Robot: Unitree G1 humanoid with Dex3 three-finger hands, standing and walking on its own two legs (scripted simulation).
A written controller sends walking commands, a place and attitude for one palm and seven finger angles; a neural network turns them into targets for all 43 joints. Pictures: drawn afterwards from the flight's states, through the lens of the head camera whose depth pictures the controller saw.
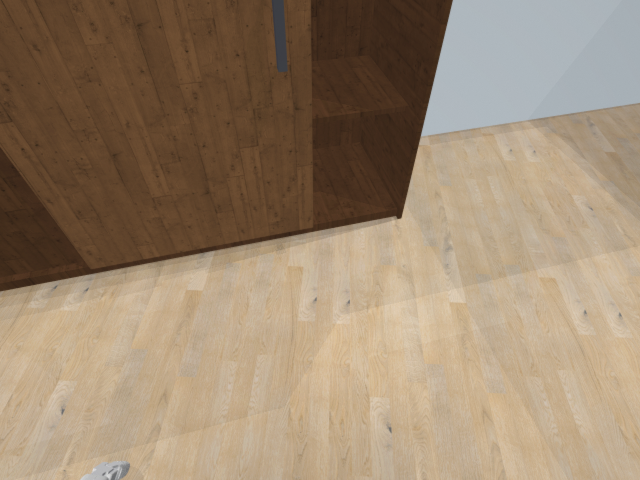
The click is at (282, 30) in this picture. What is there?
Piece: wardrobe's sliding door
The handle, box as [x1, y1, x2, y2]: [272, 0, 287, 71]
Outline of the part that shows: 272,0 277,68 278,71 285,71 287,70 283,0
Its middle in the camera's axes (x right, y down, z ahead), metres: -0.11 -0.55 +0.97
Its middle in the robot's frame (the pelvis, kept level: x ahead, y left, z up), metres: +1.11 +0.17 +0.11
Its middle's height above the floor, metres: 0.88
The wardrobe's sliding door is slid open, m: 0.39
